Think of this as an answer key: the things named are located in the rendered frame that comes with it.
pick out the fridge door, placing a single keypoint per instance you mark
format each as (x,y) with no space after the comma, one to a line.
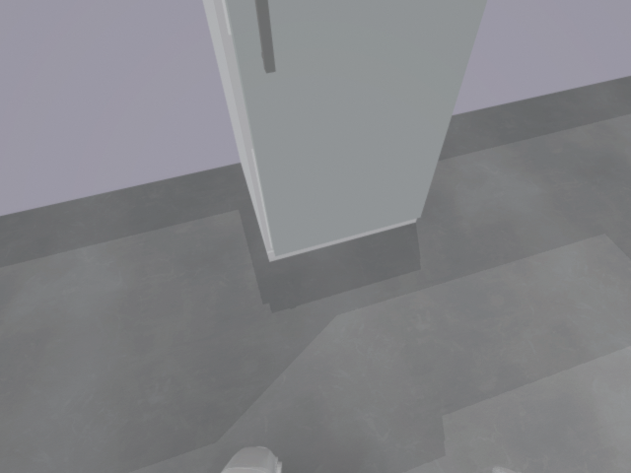
(348,131)

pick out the handle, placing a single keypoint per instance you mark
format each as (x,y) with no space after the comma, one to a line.
(263,19)

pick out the robot left thigh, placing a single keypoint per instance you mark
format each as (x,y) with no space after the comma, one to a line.
(253,460)

